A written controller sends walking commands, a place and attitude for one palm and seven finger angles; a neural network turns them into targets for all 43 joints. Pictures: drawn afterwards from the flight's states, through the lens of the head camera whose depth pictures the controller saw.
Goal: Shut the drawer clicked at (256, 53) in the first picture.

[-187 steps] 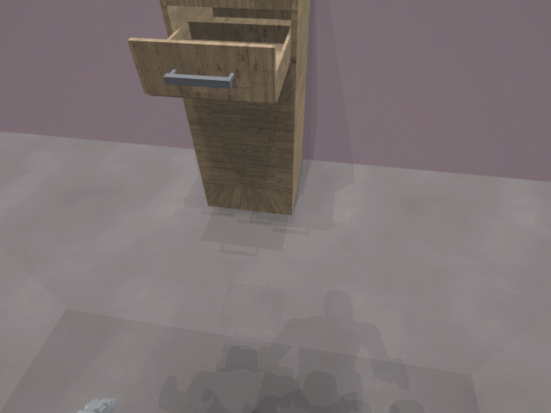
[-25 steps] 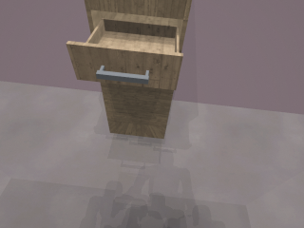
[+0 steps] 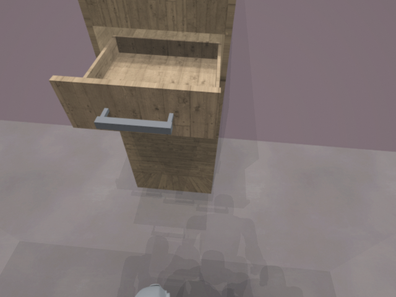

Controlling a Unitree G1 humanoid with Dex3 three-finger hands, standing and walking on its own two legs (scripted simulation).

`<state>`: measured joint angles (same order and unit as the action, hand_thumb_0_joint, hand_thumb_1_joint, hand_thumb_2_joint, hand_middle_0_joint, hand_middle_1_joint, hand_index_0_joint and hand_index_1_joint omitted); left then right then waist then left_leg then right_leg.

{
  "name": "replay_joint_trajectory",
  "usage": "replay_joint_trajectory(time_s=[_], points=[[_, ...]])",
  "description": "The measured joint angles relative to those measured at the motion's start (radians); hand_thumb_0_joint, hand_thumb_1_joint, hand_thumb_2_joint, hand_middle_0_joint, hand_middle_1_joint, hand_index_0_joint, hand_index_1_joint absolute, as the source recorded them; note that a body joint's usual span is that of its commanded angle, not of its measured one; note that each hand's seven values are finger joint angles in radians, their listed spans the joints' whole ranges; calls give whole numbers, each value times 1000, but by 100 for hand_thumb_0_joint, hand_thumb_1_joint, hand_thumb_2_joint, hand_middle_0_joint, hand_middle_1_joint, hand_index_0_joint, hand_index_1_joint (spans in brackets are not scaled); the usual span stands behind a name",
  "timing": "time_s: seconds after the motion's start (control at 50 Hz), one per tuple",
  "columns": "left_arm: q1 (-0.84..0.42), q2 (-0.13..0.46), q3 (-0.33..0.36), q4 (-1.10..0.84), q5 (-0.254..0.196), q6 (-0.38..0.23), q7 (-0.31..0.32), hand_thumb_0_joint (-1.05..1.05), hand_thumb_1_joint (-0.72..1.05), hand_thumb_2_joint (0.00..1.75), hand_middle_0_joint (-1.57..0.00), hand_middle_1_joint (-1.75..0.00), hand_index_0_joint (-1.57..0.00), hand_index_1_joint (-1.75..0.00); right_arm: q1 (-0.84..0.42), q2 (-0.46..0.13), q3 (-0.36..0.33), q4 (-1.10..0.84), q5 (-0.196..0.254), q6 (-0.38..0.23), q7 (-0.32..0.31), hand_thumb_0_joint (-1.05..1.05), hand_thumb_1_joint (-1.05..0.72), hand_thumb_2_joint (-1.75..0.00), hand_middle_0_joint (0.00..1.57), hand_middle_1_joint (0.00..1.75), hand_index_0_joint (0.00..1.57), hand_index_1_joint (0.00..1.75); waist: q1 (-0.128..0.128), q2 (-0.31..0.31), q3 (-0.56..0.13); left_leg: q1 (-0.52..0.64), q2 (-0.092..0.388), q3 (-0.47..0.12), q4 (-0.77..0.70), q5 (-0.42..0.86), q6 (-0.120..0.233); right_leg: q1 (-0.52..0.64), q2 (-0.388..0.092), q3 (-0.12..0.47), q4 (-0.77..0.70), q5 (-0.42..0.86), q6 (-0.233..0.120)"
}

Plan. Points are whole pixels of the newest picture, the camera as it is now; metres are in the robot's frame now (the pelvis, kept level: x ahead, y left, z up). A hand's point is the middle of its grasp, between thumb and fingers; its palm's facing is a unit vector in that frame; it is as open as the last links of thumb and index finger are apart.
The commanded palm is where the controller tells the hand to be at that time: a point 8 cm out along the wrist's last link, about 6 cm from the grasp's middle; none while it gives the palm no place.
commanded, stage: take the last steps up to it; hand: left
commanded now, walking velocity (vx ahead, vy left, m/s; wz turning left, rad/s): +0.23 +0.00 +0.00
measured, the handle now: (136, 119) +0.48 +0.18 +0.08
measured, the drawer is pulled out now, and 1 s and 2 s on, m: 0.28 0.28 0.28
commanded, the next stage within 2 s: come to a stop and stand still in 0.26 s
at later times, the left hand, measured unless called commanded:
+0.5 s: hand (137, 295) +0.16 +0.15 -0.16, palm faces +0.05 -0.97 -0.25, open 7.3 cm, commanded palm none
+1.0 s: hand out of the picture +0.12 +0.24 -0.17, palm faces +0.09 -0.96 -0.28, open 7.4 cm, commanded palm none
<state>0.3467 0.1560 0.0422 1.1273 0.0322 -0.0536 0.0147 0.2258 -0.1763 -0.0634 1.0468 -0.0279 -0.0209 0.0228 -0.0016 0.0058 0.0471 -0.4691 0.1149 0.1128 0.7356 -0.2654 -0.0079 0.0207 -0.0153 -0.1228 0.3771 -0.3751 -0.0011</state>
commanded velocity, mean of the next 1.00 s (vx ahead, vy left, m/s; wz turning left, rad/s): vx -0.01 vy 0.05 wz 0.00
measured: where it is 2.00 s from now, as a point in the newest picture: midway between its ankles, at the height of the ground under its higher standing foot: outside the picture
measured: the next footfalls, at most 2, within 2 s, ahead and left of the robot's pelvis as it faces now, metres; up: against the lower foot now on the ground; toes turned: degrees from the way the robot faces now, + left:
left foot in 0.06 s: +0.15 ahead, +0.13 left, +0.00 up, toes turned +8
right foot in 0.40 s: +0.19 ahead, -0.12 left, +0.00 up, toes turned -9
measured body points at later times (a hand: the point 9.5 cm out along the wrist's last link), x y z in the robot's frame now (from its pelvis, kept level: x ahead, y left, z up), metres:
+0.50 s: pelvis +0.13 -0.03 +0.00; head +0.12 -0.06 +0.45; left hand +0.15 +0.20 -0.14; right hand +0.12 -0.25 -0.18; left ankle +0.12 +0.11 -0.71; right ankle +0.15 -0.11 -0.73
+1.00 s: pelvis +0.09 +0.04 -0.01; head +0.07 +0.03 +0.44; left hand +0.11 +0.29 -0.15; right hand +0.19 -0.20 -0.14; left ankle +0.08 +0.15 -0.74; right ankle +0.15 -0.11 -0.73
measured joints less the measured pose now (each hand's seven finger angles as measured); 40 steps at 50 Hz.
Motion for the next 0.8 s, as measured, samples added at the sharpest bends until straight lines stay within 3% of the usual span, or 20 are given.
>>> replay_joint_trajectory(time_s=[0.06,0.12,0.16,0.2,0.3,0.4,0.46,0.54,0.7,0.8], points=[[44,-2,1,19,-5,8,-2,0,91,90,-20,-30,-20,-30,-30,3,8,-26,-6,-28,-3,0,-92,-90,20,30,19,30,14,-14,8,78,-24,13,-137,80,24,-17,-19,11,128,-88,13],[40,6,3,33,-12,33,-5,1,91,90,-20,-30,-20,-30,-51,22,18,-37,-8,-48,-19,0,-91,-90,20,30,20,30,22,-45,25,95,-37,45,-78,35,37,-189,-31,70,556,-149,-19],[23,13,8,30,-9,40,-8,1,91,90,-20,-30,-20,-30,-44,38,25,-33,-5,-48,-27,0,-91,-90,20,30,20,30,23,-59,22,138,-48,64,-118,19,35,-301,-39,78,729,-98,-28],[-4,15,11,14,-6,41,-12,1,91,90,-20,-30,-19,-30,-31,42,18,-26,3,-52,-47,-1,-94,-90,20,30,20,30,23,-63,19,182,-62,73,-183,41,25,-384,-55,72,766,-37,-22],[-66,-2,11,-45,-5,42,-12,1,91,90,-20,-30,-19,-30,13,21,20,9,0,-33,-45,-1,-95,-90,21,30,20,30,21,-33,-4,256,-73,70,-286,65,20,-449,-83,42,544,4,-4],[-79,14,10,-70,4,24,-5,1,93,90,-20,-30,-19,-30,63,31,19,43,0,0,-32,0,-93,-90,20,30,20,30,11,-21,-27,266,-61,50,-214,-8,-11,-346,-73,27,244,91,8],[-80,-4,-2,-57,2,15,3,1,93,90,-20,-30,-19,-30,72,24,21,65,8,29,-32,0,-92,-90,20,30,20,30,11,21,-34,228,-44,-2,-89,-153,-8,-323,-43,-3,250,91,-38],[-80,-22,-14,-45,-2,22,20,1,94,90,-20,-30,-20,-30,49,25,24,65,15,47,-41,0,-92,-90,20,30,20,30,12,28,-28,173,-60,-32,29,-196,-17,-275,-30,-14,163,111,-62],[-111,-36,-6,-67,-5,45,33,1,93,90,-20,-30,-20,-30,-31,-20,-2,19,13,88,-44,1,-92,-90,20,30,20,30,29,27,38,55,-106,-85,280,-164,-53,-260,-56,-18,81,169,-52],[-113,-22,1,-85,3,58,35,1,91,90,-20,-30,-20,-30,-75,-41,-9,-10,12,90,-39,0,-92,-90,20,30,19,30,41,15,49,72,-95,-93,222,-146,-56,-279,-78,-18,75,193,-33]])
